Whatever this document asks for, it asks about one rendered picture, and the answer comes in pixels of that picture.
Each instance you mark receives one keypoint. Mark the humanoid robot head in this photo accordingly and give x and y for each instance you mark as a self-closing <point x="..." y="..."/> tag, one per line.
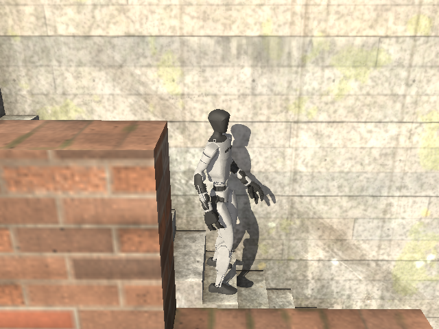
<point x="219" y="121"/>

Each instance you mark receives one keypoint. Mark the robot left upper arm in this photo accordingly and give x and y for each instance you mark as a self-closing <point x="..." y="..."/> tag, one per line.
<point x="230" y="137"/>

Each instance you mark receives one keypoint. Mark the robot right upper arm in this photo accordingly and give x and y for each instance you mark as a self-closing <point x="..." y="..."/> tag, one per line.
<point x="209" y="152"/>

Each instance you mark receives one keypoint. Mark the robot right hand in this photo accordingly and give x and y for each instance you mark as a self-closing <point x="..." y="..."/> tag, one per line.
<point x="212" y="218"/>

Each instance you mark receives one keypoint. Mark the robot left hand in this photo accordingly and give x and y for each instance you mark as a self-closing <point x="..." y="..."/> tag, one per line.
<point x="252" y="189"/>

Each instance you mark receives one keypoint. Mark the right robot foot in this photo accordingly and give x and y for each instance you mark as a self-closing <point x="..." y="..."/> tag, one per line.
<point x="225" y="289"/>

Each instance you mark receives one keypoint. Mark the right robot forearm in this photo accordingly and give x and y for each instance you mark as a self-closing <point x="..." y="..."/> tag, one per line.
<point x="198" y="182"/>

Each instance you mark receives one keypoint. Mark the left robot forearm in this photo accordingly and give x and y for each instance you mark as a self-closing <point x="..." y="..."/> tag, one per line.
<point x="240" y="174"/>

